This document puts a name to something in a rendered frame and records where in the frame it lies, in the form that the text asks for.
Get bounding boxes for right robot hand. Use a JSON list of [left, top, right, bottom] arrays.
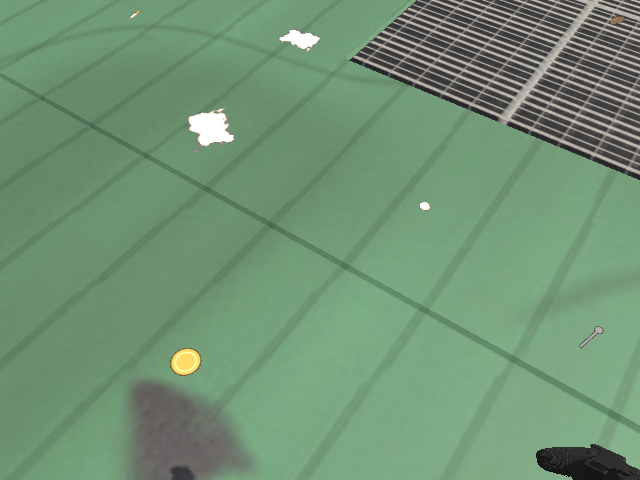
[[536, 444, 640, 480]]

